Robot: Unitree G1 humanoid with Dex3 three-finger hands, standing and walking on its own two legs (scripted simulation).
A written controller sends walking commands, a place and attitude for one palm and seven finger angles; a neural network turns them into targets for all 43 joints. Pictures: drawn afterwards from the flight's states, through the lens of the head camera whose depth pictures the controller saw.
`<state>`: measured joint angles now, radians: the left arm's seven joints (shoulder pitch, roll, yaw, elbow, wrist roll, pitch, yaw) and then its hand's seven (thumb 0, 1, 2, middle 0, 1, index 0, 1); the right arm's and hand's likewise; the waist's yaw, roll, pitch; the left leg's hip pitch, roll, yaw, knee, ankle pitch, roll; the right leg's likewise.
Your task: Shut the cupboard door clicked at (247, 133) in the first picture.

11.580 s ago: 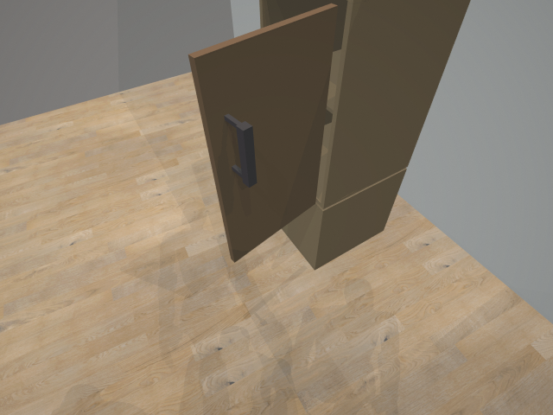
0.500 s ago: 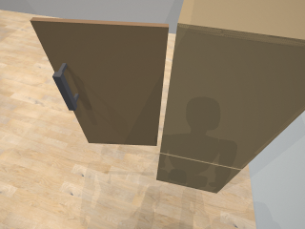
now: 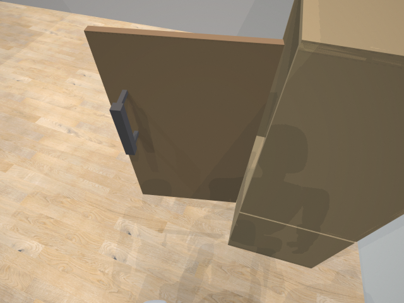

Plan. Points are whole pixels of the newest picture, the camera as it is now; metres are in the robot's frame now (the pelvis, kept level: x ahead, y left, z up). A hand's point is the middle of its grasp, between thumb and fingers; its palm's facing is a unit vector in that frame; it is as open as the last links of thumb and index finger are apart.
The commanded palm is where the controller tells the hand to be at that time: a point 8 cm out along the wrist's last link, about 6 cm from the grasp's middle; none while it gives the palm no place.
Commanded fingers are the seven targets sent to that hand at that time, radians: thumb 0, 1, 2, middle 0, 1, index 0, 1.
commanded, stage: come to a stop and stand still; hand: left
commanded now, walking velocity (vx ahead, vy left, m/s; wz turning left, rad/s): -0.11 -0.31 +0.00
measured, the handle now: (127, 124) +0.45 +0.22 +0.07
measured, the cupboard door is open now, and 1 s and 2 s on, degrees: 100 100 100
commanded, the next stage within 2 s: look again from close up in 1.52 s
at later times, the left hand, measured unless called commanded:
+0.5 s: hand out of the picture +0.06 +0.19 -0.15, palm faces +0.00 -0.97 -0.25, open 7.3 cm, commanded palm none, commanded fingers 0.00 0.90 0.90 -0.20 -0.30 -0.20 -0.30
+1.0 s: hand out of the picture +0.03 +0.20 -0.16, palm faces -0.01 -0.98 -0.20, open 7.3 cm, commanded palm none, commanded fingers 0.00 0.90 0.90 -0.20 -0.30 -0.20 -0.30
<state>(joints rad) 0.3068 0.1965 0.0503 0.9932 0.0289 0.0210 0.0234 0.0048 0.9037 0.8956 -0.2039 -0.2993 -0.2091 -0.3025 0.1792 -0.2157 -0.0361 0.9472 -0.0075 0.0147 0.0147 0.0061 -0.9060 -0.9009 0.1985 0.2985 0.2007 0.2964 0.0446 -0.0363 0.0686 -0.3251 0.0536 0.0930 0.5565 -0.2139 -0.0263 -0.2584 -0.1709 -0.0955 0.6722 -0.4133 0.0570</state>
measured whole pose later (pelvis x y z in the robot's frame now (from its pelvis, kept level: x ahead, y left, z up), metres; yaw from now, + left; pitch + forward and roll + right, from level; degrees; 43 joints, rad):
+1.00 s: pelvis +0.03 +0.02 +0.02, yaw -1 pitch +0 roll +0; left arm 0.29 0.17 -0.03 1.07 0.00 -0.01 0.03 0.01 0.91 0.90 -0.20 -0.30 -0.20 -0.30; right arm 0.28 -0.16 0.03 1.10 -0.01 -0.01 -0.02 0.01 -0.91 -0.90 0.20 0.30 0.20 0.30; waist 0.00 -0.01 0.03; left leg -0.17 0.02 0.10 0.46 -0.29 0.01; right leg -0.15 0.00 -0.07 0.46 -0.31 -0.03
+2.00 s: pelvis +0.04 +0.04 +0.02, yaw -1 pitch -1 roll +0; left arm 0.28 0.17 -0.02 1.10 0.01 0.00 0.04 0.00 0.91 0.90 -0.20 -0.30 -0.20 -0.30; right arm 0.25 -0.15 0.02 1.15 -0.01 -0.02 -0.04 0.01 -0.91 -0.90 0.20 0.30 0.20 0.30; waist 0.01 -0.03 0.04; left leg -0.11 -0.01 0.10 0.41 -0.29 0.03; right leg -0.10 -0.03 -0.06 0.43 -0.31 0.00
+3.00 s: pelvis -0.04 +0.02 -0.06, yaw +4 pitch +10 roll -2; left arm 0.26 0.26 0.09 0.00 -0.29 -0.22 -0.37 0.01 0.90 0.90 -0.70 -0.85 -0.71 -0.85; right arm 0.22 -0.19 0.05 0.52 0.06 -0.23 -0.07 0.02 -0.90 -0.90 0.20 0.30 0.21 0.30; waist 0.00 0.05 -0.09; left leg -0.82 0.02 -0.01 1.11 -0.47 0.01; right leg -0.77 0.01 -0.10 1.07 -0.49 -0.04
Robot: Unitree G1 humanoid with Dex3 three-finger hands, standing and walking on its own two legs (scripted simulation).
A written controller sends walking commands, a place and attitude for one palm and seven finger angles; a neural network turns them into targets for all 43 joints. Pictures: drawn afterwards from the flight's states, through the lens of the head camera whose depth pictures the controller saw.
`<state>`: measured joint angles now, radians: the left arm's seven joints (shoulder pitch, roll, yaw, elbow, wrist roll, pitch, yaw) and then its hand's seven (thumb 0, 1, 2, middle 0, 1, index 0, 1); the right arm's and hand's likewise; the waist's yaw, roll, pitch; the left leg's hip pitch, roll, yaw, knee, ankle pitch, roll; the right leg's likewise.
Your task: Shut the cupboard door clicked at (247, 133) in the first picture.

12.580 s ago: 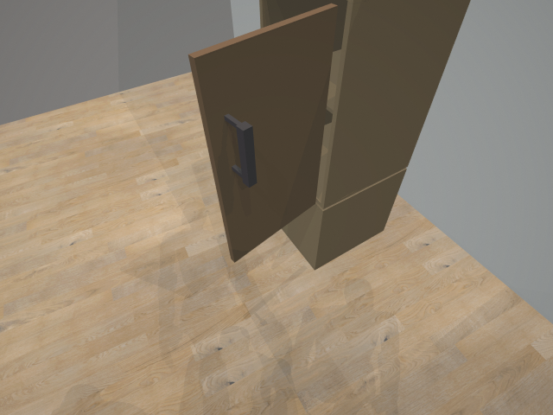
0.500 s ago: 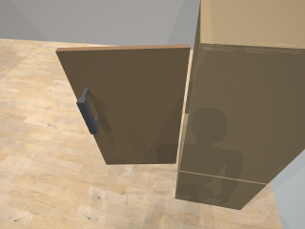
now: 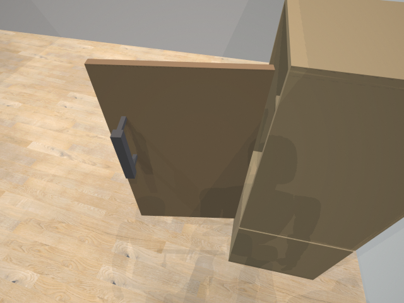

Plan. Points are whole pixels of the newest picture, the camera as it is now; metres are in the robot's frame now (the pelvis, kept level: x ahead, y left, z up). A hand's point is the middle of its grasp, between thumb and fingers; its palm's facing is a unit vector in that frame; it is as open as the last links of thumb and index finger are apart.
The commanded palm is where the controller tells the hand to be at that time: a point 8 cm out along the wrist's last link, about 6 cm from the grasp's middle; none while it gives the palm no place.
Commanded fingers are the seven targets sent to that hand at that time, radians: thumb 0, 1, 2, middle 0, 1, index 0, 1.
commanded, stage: come to a stop and stand still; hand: left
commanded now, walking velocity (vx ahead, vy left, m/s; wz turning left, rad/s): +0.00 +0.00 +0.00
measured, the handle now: (127, 148) +0.42 +0.20 +0.06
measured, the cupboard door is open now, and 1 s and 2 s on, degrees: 100 100 100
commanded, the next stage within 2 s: look again from close up in 0.52 s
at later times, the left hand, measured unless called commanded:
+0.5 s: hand out of the picture +0.03 +0.20 -0.18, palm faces +0.02 -0.98 -0.20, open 7.3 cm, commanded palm none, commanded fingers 0.00 0.90 0.90 -0.20 -0.30 -0.20 -0.30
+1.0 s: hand out of the picture +0.02 +0.19 -0.18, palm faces +0.02 -0.98 -0.19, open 7.3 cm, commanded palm none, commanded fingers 0.00 0.90 0.90 -0.20 -0.30 -0.20 -0.30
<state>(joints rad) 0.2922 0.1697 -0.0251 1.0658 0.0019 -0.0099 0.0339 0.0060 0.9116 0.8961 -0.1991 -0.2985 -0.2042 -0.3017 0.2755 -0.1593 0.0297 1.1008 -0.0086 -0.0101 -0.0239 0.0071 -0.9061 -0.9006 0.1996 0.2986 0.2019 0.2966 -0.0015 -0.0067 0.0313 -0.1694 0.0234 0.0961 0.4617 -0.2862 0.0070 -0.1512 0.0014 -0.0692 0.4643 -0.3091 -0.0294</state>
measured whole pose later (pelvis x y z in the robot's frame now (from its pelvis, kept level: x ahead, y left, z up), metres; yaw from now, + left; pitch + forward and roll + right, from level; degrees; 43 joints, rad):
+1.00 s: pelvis +0.02 +0.02 +0.00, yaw +0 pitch -1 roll +0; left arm 0.28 0.17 -0.02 1.10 0.01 0.00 0.04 0.00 0.91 0.90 -0.20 -0.30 -0.20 -0.30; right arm 0.25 -0.15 0.02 1.15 -0.01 -0.02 -0.04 0.01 -0.91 -0.90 0.20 0.30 0.20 0.30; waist 0.01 -0.03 0.04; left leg -0.11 -0.01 0.10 0.41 -0.29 0.03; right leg -0.10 -0.03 -0.06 0.43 -0.31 0.00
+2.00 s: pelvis -0.06 +0.00 -0.08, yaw +4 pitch +10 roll -2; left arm 0.26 0.26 0.09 0.00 -0.29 -0.22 -0.37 0.01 0.90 0.90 -0.70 -0.85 -0.71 -0.85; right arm 0.22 -0.19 0.05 0.52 0.06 -0.23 -0.07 0.02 -0.90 -0.90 0.20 0.30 0.21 0.30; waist 0.00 0.05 -0.09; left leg -0.82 0.02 -0.01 1.11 -0.47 0.01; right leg -0.77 0.01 -0.10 1.07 -0.49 -0.04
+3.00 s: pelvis -0.03 +0.01 -0.03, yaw +4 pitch +5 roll -1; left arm 0.33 0.27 0.16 -0.10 -0.32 -0.10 -0.31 0.02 0.90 0.90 -1.30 -1.50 -1.30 -1.50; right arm 0.28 -0.27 0.05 0.54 0.05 -0.23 -0.07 0.02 -0.90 -0.90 0.20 0.30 0.21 0.30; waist 0.01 0.05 -0.06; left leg -0.52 0.00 0.01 0.83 -0.39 0.03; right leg -0.48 0.00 -0.08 0.79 -0.40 -0.02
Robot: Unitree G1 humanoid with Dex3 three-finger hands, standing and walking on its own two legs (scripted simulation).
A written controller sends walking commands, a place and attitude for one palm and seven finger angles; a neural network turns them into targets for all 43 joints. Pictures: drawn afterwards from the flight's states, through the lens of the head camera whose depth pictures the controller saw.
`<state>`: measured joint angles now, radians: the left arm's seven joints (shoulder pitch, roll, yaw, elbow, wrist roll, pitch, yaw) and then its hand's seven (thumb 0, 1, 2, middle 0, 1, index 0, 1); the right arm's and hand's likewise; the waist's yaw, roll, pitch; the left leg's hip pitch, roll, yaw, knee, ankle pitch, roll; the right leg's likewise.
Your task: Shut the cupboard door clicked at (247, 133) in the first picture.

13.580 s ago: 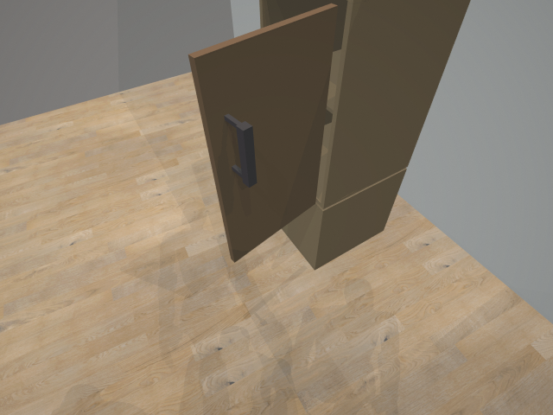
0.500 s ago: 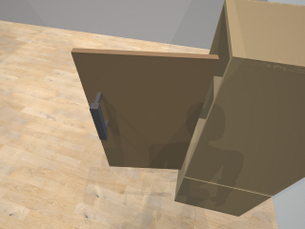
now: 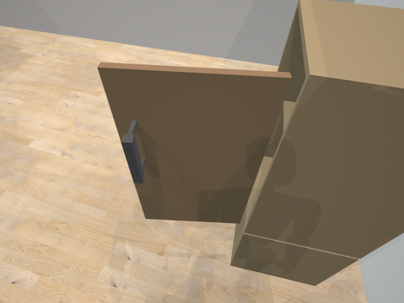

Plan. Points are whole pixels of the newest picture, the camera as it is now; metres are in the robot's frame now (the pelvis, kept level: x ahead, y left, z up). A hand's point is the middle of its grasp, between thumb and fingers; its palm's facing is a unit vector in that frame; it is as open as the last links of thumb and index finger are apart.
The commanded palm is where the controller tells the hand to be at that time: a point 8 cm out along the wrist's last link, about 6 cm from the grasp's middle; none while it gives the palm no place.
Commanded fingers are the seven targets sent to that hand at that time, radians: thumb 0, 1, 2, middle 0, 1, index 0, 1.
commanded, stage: look again from close up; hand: left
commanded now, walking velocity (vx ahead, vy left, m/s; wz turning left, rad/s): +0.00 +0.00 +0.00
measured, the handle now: (136, 153) +0.40 +0.18 +0.05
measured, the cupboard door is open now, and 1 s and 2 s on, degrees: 100 100 100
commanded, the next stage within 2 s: raise the hand and make a fist in 0.16 s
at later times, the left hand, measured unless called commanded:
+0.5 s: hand (117, 254) +0.20 +0.17 +0.01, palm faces +0.20 -0.98 -0.08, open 6.9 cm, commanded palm +0.09 +0.22 -0.05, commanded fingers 0.00 0.90 0.90 -0.42 -0.54 -0.42 -0.54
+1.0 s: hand (127, 292) +0.15 +0.15 -0.03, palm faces -0.14 -0.99 +0.00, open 4.6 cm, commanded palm +0.10 +0.23 -0.01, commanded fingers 0.00 0.90 0.90 -0.88 -1.04 -0.88 -1.04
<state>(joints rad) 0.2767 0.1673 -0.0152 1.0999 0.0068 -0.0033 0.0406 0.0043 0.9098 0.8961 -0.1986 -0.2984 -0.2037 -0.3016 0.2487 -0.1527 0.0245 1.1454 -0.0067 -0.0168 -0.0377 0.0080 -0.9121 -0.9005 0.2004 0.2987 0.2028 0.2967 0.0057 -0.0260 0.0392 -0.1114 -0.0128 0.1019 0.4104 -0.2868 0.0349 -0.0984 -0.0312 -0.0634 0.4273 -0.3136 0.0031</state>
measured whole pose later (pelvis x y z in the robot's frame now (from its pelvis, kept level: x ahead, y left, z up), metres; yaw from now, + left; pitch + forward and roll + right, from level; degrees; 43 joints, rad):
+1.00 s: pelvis -0.08 -0.02 -0.08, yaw +4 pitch +10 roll -2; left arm 0.26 0.26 0.09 0.00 -0.29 -0.22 -0.37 0.01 0.90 0.90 -0.70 -0.85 -0.71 -0.85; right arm 0.22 -0.19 0.05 0.52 0.06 -0.23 -0.07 0.02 -0.90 -0.90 0.20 0.30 0.21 0.30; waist 0.00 0.05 -0.09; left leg -0.82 0.02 -0.01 1.11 -0.47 0.01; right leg -0.77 0.01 -0.10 1.07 -0.49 -0.04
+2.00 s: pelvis -0.05 -0.01 -0.04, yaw +4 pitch +5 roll -1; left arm 0.33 0.27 0.16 -0.10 -0.32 -0.10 -0.31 0.02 0.90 0.90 -1.30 -1.50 -1.30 -1.50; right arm 0.28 -0.27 0.05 0.54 0.05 -0.23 -0.07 0.02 -0.90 -0.90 0.20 0.30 0.21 0.30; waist 0.01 0.05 -0.06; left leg -0.52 0.00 0.01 0.83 -0.39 0.03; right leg -0.48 0.00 -0.08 0.79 -0.40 -0.02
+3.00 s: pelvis -0.04 -0.02 -0.03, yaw +4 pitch +6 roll +0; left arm 0.01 0.19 0.06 0.10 -0.22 -0.14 -0.17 0.02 0.90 0.90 -1.30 -1.50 -1.30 -1.50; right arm 0.25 -0.26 0.03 0.59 0.05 -0.20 -0.05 0.02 -0.90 -0.90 0.20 0.30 0.20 0.30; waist -0.01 0.05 -0.05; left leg -0.49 0.00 0.02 0.78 -0.39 0.02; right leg -0.47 -0.01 -0.06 0.78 -0.41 -0.03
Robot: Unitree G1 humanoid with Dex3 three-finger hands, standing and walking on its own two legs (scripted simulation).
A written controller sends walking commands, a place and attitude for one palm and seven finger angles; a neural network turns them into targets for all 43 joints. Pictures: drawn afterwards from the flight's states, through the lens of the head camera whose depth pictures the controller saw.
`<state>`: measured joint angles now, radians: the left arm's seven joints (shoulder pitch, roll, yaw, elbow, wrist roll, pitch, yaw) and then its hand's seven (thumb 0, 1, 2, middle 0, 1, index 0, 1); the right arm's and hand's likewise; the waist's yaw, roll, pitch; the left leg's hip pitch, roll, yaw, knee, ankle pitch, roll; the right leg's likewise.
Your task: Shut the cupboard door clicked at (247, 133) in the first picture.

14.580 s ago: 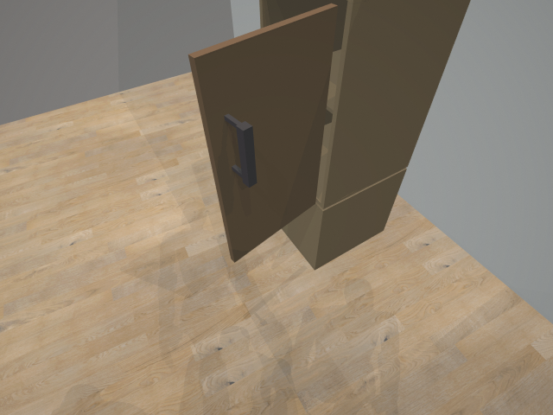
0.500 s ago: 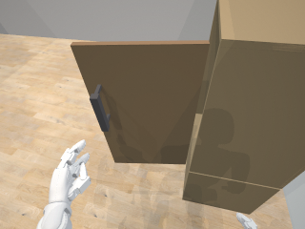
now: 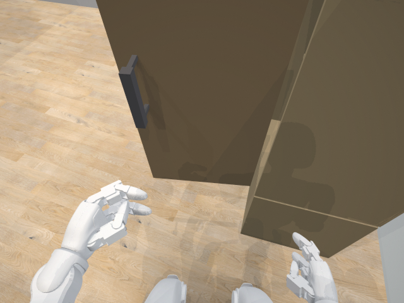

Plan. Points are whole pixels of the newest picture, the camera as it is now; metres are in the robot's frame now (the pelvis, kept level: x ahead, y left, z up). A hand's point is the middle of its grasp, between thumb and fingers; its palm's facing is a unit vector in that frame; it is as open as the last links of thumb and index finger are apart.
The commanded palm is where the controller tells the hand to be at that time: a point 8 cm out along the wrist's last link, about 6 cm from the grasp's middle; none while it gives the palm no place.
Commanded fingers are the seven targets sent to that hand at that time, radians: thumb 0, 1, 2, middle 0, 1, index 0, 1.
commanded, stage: raise the hand and make a fist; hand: left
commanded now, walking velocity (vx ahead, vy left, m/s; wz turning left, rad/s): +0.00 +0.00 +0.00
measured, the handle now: (137, 93) +0.49 +0.17 +0.13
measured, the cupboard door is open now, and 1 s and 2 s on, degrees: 100 100 100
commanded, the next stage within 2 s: bring the fist close to the handle in 1.18 s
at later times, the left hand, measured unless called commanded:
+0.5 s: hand (72, 201) +0.25 +0.22 +0.13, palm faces +0.03 -1.00 -0.04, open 3.1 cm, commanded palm +0.22 +0.26 +0.12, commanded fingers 0.00 0.90 0.90 -1.30 -1.50 -1.30 -1.50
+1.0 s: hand (90, 202) +0.25 +0.19 +0.12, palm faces -0.08 -1.00 -0.01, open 3.1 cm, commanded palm +0.23 +0.25 +0.14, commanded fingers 0.00 0.90 0.90 -1.30 -1.50 -1.30 -1.50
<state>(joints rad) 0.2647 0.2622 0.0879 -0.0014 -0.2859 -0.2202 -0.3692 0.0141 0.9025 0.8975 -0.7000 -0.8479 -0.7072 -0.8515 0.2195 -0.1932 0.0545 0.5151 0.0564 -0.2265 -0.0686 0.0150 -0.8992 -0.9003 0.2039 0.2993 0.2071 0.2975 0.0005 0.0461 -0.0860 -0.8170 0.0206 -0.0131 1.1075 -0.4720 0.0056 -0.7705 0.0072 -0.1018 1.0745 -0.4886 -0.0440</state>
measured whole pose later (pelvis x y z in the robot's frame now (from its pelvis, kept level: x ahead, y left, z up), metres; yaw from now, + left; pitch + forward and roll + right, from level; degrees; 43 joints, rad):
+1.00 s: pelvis +0.03 +0.01 +0.04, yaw +0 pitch +5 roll -1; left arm 0.33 0.27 0.16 -0.10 -0.32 -0.10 -0.31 0.02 0.90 0.90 -1.30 -1.50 -1.30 -1.50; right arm 0.28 -0.27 0.05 0.54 0.05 -0.23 -0.07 0.02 -0.90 -0.90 0.20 0.30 0.21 0.30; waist 0.01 0.05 -0.06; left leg -0.52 0.00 0.01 0.83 -0.39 0.03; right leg -0.48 0.00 -0.08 0.79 -0.40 -0.02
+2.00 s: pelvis +0.04 +0.01 +0.05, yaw +0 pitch +6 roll +0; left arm 0.01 0.19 0.06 0.10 -0.22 -0.14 -0.17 0.02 0.90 0.90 -1.30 -1.50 -1.30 -1.50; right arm 0.25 -0.26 0.03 0.59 0.05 -0.20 -0.05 0.02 -0.90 -0.90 0.20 0.30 0.20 0.30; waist -0.01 0.05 -0.05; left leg -0.49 0.00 0.02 0.78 -0.39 0.02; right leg -0.47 -0.01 -0.06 0.78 -0.41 -0.03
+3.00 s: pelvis +0.03 +0.00 +0.05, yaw -1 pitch +7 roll +0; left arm -0.44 0.27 0.15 0.65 -0.20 -0.25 -0.21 0.02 0.88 0.90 -1.30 -1.50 -1.31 -1.50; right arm 0.24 -0.26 0.03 0.63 0.05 -0.10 -0.05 0.01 -0.90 -0.90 0.20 0.30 0.20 0.30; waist -0.04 0.03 -0.03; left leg -0.52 0.01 0.03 0.76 -0.36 0.01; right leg -0.50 0.01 -0.05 0.76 -0.38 -0.03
